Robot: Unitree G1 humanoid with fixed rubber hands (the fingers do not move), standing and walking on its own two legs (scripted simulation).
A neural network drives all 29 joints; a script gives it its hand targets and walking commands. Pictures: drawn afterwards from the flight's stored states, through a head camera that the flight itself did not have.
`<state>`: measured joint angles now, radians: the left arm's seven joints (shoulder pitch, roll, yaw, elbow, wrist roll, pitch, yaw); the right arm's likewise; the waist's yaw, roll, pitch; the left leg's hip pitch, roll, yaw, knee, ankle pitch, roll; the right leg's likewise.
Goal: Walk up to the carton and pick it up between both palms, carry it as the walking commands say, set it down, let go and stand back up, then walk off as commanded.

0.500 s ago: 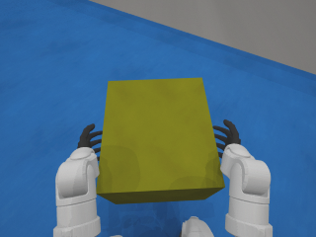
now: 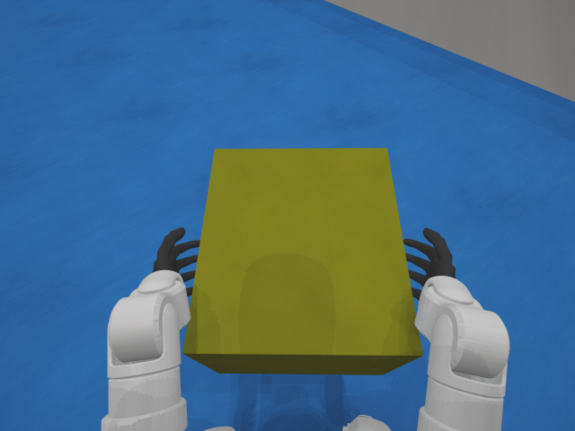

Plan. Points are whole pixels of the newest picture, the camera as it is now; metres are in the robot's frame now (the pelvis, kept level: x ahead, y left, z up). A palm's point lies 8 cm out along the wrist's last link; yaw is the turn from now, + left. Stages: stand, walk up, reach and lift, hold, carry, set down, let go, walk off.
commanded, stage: carry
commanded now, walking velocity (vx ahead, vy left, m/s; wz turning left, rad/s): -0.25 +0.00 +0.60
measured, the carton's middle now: (300, 264) +0.35 -0.03 +0.01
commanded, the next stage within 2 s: none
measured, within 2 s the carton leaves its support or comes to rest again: neither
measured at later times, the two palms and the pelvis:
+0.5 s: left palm out of the picture -0.02 +0.23 +0.08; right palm out of the picture +0.07 -0.09 +0.05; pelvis -0.23 +0.01 +0.01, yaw +13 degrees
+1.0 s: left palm out of the picture -0.20 +0.25 +0.07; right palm out of the picture -0.06 -0.06 +0.08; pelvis -0.36 -0.01 -0.01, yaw +17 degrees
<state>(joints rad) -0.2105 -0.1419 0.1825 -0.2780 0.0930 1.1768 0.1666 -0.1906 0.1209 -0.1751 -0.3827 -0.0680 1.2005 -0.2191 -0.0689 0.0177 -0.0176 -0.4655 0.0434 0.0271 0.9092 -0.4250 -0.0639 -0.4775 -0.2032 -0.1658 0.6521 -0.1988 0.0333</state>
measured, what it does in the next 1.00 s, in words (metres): walks backwards, turning left: left foot, then right foot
